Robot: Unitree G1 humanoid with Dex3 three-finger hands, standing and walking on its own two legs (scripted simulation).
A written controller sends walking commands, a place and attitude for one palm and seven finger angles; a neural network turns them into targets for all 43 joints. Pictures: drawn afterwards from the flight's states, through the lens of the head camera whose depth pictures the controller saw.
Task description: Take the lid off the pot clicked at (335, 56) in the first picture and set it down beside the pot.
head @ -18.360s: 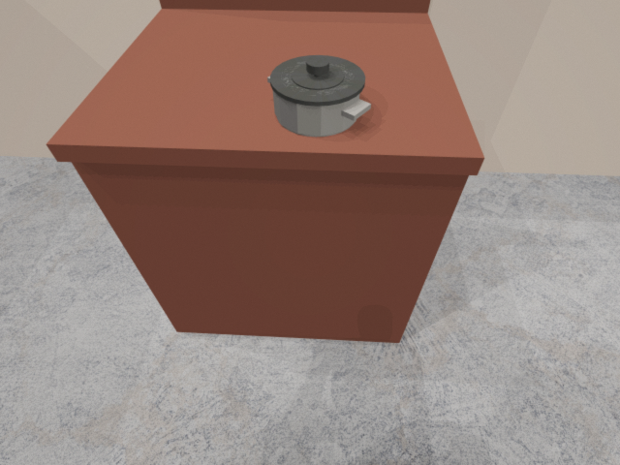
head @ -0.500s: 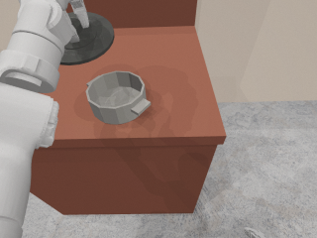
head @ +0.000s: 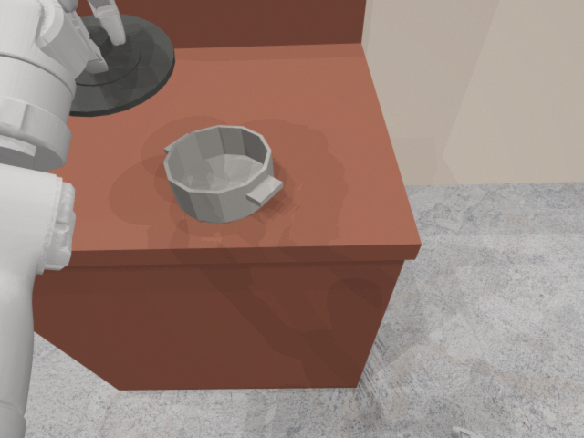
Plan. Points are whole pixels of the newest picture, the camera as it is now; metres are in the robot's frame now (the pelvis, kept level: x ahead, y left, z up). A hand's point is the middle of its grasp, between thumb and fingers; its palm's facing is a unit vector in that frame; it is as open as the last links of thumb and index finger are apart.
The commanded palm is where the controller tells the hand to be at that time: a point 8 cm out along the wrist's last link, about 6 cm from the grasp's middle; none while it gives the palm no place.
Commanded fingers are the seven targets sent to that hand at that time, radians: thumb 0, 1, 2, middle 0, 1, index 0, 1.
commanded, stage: move the lid sideways beside the pot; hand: left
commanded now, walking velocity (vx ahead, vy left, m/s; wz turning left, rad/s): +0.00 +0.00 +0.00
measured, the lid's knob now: (91, 42) +0.50 +0.22 +0.30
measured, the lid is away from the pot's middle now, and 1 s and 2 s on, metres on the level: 0.12 0.22 0.22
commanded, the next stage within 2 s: lower the lid onto the table in 1.14 s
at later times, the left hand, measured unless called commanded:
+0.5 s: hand (31, 47) +0.47 +0.27 +0.31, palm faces -0.15 -0.10 -0.98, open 7.0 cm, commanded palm +0.47 +0.27 +0.38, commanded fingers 0.00 0.78 0.77 -0.98 -1.07 -0.92 -1.06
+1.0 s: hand out of the picture +0.47 +0.31 +0.31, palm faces -0.15 -0.12 -0.98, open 7.1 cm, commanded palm +0.47 +0.31 +0.38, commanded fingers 0.00 0.78 0.77 -0.98 -1.07 -0.92 -1.06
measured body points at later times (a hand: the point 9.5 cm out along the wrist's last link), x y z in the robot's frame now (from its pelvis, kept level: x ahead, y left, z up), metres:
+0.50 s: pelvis +0.00 +0.00 +0.00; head +0.04 -0.01 +0.45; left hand +0.48 +0.27 +0.37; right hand +0.08 -0.27 -0.13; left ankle +0.03 +0.09 -0.74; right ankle -0.04 -0.12 -0.74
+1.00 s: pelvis +0.01 +0.00 +0.00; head +0.06 -0.01 +0.45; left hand +0.48 +0.31 +0.37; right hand +0.08 -0.27 -0.13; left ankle +0.03 +0.09 -0.74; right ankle -0.04 -0.12 -0.74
